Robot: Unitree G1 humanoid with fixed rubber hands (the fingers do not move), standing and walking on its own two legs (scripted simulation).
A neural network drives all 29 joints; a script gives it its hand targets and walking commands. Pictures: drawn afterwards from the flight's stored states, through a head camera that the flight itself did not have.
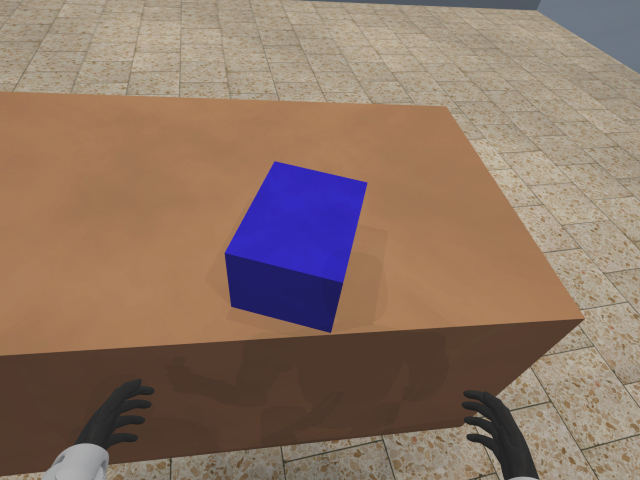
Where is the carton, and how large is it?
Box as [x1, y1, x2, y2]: [225, 161, 366, 332]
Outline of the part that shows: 274,161 225,251 231,306 330,332 362,203 366,182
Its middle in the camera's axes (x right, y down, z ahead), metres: -0.04 +0.01 +0.69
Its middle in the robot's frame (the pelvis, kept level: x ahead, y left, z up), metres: +0.51 +0.05 -0.05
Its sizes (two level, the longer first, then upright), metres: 0.237 0.178 0.144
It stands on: a pedestal, 0.64 m high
